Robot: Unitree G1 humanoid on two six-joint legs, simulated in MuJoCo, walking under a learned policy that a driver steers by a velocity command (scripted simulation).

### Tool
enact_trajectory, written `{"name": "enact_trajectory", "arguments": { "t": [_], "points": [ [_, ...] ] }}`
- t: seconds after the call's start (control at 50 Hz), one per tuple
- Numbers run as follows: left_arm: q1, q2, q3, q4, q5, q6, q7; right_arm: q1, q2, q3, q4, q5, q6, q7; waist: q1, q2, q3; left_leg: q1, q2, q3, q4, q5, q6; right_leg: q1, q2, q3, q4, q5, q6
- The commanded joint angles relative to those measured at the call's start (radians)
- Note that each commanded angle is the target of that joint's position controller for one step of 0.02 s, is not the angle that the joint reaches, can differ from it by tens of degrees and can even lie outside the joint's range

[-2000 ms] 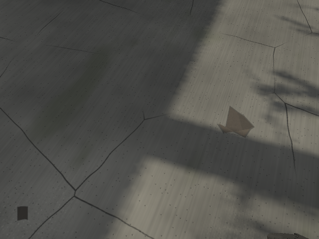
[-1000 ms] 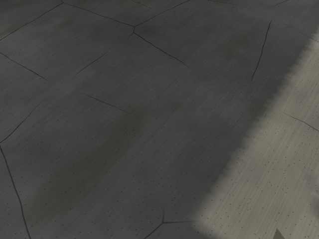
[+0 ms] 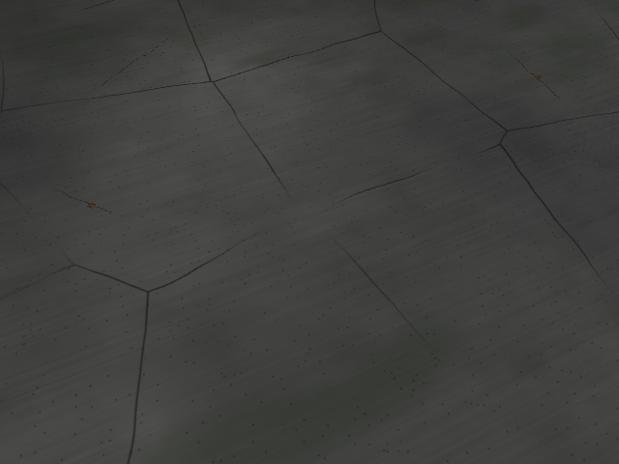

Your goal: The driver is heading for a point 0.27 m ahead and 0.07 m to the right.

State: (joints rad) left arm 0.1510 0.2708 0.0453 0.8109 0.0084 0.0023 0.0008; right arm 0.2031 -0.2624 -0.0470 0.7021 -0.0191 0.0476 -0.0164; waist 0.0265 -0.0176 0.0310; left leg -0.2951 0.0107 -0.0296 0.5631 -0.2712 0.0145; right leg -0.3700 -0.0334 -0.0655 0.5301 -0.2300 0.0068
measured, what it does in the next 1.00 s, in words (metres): steps on the spot: left foot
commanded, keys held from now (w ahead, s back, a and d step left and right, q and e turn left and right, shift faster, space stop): no key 0.24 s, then e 0.24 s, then no key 0.52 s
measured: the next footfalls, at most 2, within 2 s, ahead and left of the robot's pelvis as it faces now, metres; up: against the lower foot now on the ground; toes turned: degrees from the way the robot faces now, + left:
left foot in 0.86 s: +0.08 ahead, +0.13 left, +0.00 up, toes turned -9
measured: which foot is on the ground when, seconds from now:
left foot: down 0.00-0.54, up 0.56-0.84, down 0.86-1.00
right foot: down 0.00-1.00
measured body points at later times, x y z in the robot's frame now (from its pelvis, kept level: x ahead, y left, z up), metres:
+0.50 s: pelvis +0.03 +0.00 -0.01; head +0.05 -0.01 +0.44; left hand +0.17 +0.28 -0.12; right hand +0.14 -0.29 -0.12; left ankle +0.01 +0.12 -0.73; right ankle +0.05 -0.12 -0.73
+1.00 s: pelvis +0.04 +0.00 +0.00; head +0.05 +0.01 +0.45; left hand +0.21 +0.23 -0.13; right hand +0.09 -0.28 -0.12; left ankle +0.04 +0.13 -0.73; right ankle +0.05 -0.12 -0.73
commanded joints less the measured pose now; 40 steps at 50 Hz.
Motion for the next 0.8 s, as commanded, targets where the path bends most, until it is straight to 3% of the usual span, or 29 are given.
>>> {"name": "enact_trajectory", "arguments": {
  "t": [0.02,0.04,0.08,0.12,0.18,0.26,0.3,0.34,0.4,0.46,0.48,0.52,0.54,0.56,0.58,0.6,0.64,0.66,0.72,0.8],
  "points": [
    [-0.051,0.082,0.012,-0.073,0.009,-0.022,-0.002,-0.070,-0.122,-0.022,-0.079,-0.024,-0.029,0.002,0.004,0.207,-0.052,-0.034,0.221,-0.258,-0.286,-0.054,0.175,0.052,-0.006,0.055,0.049,-0.116,0.020],
    [-0.039,0.069,0.009,-0.056,0.013,-0.021,-0.001,-0.084,-0.102,-0.018,-0.068,-0.019,-0.043,0.004,0.014,0.202,-0.047,-0.026,0.167,-0.198,-0.264,-0.082,0.125,0.074,0.000,0.047,0.002,-0.033,0.020],
    [-0.022,0.086,0.010,-0.038,0.025,-0.017,0.003,-0.058,-0.098,-0.014,-0.046,-0.009,-0.061,0.008,0.009,0.189,-0.041,-0.010,0.123,-0.154,-0.226,-0.020,0.074,0.131,-0.021,0.068,-0.063,0.101,0.029],
    [0.006,0.109,0.011,-0.019,0.013,-0.018,0.000,-0.007,-0.082,-0.008,-0.027,-0.006,-0.063,0.009,0.001,0.132,-0.048,-0.017,0.093,-0.134,-0.215,-0.032,0.048,0.170,-0.035,0.074,-0.077,0.106,0.021],
    [-0.009,0.095,0.009,0.008,0.009,-0.021,-0.003,0.002,-0.093,-0.009,-0.019,-0.002,-0.059,0.005,-0.008,0.044,-0.013,0.009,0.069,-0.106,-0.182,-0.005,0.041,0.135,-0.032,0.074,-0.089,0.090,0.012],
    [0.006,0.089,0.006,0.047,0.002,-0.027,0.002,0.005,-0.083,-0.011,-0.009,0.000,-0.056,-0.002,-0.011,0.017,-0.046,0.067,0.052,-0.074,-0.151,0.111,0.041,0.142,-0.037,0.082,-0.087,0.151,0.015],
    [-0.027,0.113,0.011,0.041,-0.009,-0.025,0.005,0.009,-0.109,-0.024,-0.010,0.003,-0.052,-0.010,-0.026,0.016,-0.044,0.106,0.049,-0.057,-0.134,0.143,0.042,0.090,-0.026,0.085,-0.055,0.173,0.006],
    [-0.053,0.125,0.016,0.024,-0.017,-0.022,0.008,0.024,-0.140,-0.040,-0.010,0.007,-0.042,-0.024,-0.035,0.043,-0.050,0.133,0.081,-0.069,-0.133,0.189,0.066,0.032,-0.011,0.082,0.005,0.182,-0.001],
    [-0.041,0.120,0.023,0.007,-0.019,-0.010,0.005,0.041,-0.156,-0.058,-0.014,0.011,-0.029,-0.040,-0.035,0.107,-0.054,0.148,0.182,-0.116,-0.141,0.289,0.131,-0.049,0.006,0.062,0.117,0.112,-0.001],
    [-0.022,0.102,0.028,-0.009,-0.017,0.006,-0.008,-0.006,-0.155,-0.065,-0.035,0.016,-0.032,-0.052,-0.019,0.173,-0.059,0.116,0.285,-0.160,-0.137,0.355,0.185,-0.079,0.001,0.051,0.244,-0.131,-0.021],
    [-0.018,0.098,0.029,-0.014,-0.019,0.009,-0.014,-0.031,-0.155,-0.066,-0.044,0.020,-0.035,-0.054,-0.012,0.168,-0.052,0.100,0.295,-0.150,-0.121,0.376,0.185,-0.073,-0.002,0.043,0.241,-0.168,-0.033],
    [0.008,0.101,0.032,-0.012,-0.013,0.007,-0.019,-0.037,-0.159,-0.068,-0.038,0.030,-0.040,-0.053,0.008,0.108,-0.057,0.035,0.233,-0.075,-0.043,0.321,0.120,0.050,0.010,0.047,0.072,0.015,-0.067],
    [0.015,0.175,0.050,-0.019,-0.003,0.004,-0.012,0.007,-0.140,-0.065,-0.034,0.020,-0.045,-0.050,-0.016,-0.038,-0.077,-0.025,0.134,0.025,0.101,0.177,0.044,0.131,-0.069,0.193,-0.032,0.308,-0.105],
    [0.046,0.236,0.062,-0.012,0.007,0.002,-0.009,-0.014,-0.093,-0.051,-0.063,0.006,-0.047,-0.052,-0.018,-0.252,-0.107,-0.177,-0.022,0.134,0.305,-0.081,-0.054,0.230,-0.234,0.461,-0.123,0.464,-0.249],
    [0.103,0.156,0.032,-0.010,0.022,-0.013,-0.006,-0.074,-0.086,-0.044,-0.068,0.009,-0.045,-0.053,0.045,-0.234,-0.173,-0.236,-0.016,-0.006,0.462,-0.419,-0.067,0.299,-0.321,0.568,-0.174,0.550,-0.342],
    [0.076,0.139,0.020,-0.012,0.023,-0.028,-0.005,-0.048,-0.106,-0.051,-0.057,0.026,-0.040,-0.049,0.021,-0.143,-0.178,-0.238,0.015,-0.053,0.546,-0.420,-0.068,0.293,-0.318,0.509,-0.158,0.543,-0.338],
    [-0.009,0.165,0.028,-0.028,0.000,-0.035,0.000,-0.018,-0.119,-0.057,-0.022,0.026,-0.031,-0.051,-0.009,-0.043,-0.139,-0.256,0.043,-0.053,0.530,-0.322,-0.074,0.264,-0.260,0.406,-0.148,0.456,-0.274],
    [-0.031,0.157,0.025,-0.030,-0.002,-0.030,0.007,-0.015,-0.126,-0.060,-0.010,0.023,-0.029,-0.054,-0.017,-0.045,-0.136,-0.218,0.053,-0.052,0.490,-0.275,-0.079,0.233,-0.234,0.368,-0.158,0.415,-0.252],
    [-0.052,0.141,0.023,-0.021,0.001,-0.010,0.015,0.007,-0.080,-0.043,0.017,0.032,-0.031,-0.051,-0.021,-0.092,-0.122,-0.116,0.037,-0.010,0.323,-0.205,-0.093,0.182,-0.169,0.285,-0.179,0.336,-0.233],
    [-0.054,0.131,0.021,-0.007,0.000,0.000,0.018,0.013,-0.083,-0.037,0.047,0.037,-0.037,-0.043,-0.012,-0.116,-0.112,0.000,0.021,0.015,0.090,-0.106,-0.085,0.167,-0.163,0.290,-0.193,0.210,-0.230]
  ]
}}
